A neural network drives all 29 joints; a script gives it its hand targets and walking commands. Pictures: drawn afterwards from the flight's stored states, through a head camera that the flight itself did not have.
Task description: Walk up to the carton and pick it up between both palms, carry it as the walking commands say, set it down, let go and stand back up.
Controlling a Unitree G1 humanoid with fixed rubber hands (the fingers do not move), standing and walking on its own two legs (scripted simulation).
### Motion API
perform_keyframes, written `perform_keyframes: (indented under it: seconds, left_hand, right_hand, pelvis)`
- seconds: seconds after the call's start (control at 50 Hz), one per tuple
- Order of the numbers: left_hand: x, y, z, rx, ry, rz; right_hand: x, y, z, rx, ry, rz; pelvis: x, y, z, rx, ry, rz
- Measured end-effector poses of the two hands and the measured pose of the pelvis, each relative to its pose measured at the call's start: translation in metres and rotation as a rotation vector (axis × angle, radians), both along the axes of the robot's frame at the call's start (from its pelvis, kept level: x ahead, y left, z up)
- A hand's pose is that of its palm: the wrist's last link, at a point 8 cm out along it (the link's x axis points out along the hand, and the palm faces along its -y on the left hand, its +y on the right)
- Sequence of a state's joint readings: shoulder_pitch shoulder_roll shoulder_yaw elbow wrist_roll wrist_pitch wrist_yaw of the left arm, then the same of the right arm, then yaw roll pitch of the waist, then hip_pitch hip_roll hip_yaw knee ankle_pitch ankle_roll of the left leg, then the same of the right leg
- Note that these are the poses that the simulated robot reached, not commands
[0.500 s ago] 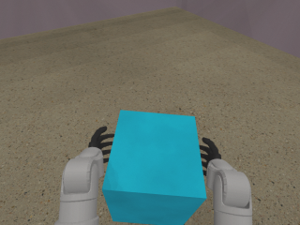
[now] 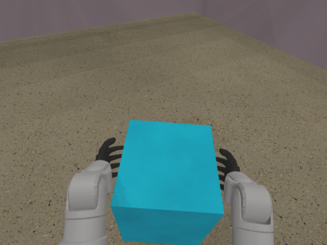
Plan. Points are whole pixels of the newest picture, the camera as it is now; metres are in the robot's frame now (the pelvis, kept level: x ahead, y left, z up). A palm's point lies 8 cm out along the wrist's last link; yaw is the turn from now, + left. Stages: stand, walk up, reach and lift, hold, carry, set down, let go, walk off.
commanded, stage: carry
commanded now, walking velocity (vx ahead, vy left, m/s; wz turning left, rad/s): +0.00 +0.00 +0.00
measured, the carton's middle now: (165, 185) +0.28 +0.01 +0.01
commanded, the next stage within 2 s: hold in 0.82 s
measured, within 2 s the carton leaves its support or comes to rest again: neither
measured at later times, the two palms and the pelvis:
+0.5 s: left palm (109, 160) +0.30 +0.15 +0.09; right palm (230, 171) +0.29 -0.14 +0.07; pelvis +0.02 -0.01 +0.00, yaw +0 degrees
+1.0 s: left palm (112, 177) +0.29 +0.15 +0.02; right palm (224, 191) +0.28 -0.14 +0.00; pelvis +0.01 +0.00 +0.00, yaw +0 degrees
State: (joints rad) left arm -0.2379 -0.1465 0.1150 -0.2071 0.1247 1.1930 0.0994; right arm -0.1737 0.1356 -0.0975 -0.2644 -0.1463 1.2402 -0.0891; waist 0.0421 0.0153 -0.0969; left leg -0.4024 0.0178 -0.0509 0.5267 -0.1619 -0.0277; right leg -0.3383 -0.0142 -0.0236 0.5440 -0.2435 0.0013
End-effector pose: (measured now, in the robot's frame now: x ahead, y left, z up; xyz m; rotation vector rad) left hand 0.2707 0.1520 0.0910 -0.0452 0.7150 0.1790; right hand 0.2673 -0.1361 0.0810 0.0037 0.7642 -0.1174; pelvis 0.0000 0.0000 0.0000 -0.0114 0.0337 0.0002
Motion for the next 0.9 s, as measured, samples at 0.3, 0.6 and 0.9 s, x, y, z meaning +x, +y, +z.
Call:
perform_keyframes:
  seconds: [0.3,0.6,0.9]
  left_hand:
    - [0.022,-0.005,-0.005,0.006,0.024,0.001]
    - [0.026,-0.005,-0.003,0.008,0.016,0.002]
    - [0.03,-0.005,-0.028,0.027,0.029,-0.018]
  right_hand:
    - [0.022,-0.005,-0.007,0.006,0.025,0.0]
    - [0.027,-0.005,-0.005,0.008,0.016,0.001]
    - [0.03,-0.004,-0.029,-0.02,0.026,0.021]
  pelvis:
    - [0.02,-0.004,0.001,0.006,0.028,0.0]
    - [0.023,-0.005,0.001,0.007,0.033,0.0]
    - [0.015,-0.005,0.002,0.007,-0.029,0.001]
